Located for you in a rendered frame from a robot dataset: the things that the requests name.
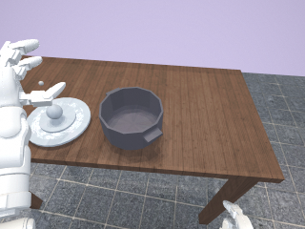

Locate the pot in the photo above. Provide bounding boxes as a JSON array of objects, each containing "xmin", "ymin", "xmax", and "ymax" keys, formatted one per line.
[{"xmin": 98, "ymin": 87, "xmax": 164, "ymax": 151}]

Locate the robot left upper arm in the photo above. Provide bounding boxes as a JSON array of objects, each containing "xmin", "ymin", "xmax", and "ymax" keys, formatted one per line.
[{"xmin": 0, "ymin": 218, "xmax": 36, "ymax": 229}]

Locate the robot left forearm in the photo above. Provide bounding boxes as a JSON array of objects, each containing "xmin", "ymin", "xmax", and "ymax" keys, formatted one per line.
[{"xmin": 0, "ymin": 106, "xmax": 31, "ymax": 219}]

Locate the right robot hand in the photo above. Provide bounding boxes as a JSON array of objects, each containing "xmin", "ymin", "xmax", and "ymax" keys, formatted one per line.
[{"xmin": 219, "ymin": 200, "xmax": 254, "ymax": 229}]

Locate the table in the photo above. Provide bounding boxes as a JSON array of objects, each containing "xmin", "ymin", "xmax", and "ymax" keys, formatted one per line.
[{"xmin": 19, "ymin": 55, "xmax": 285, "ymax": 225}]

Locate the knob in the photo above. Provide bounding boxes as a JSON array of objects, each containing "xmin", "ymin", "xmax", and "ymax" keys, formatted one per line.
[{"xmin": 46, "ymin": 104, "xmax": 63, "ymax": 119}]

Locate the left robot hand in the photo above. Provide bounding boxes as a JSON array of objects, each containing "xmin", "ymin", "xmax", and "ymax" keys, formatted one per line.
[{"xmin": 0, "ymin": 39, "xmax": 66, "ymax": 109}]

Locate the lid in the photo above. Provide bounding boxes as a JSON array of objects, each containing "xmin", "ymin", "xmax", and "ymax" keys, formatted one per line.
[{"xmin": 27, "ymin": 97, "xmax": 91, "ymax": 147}]

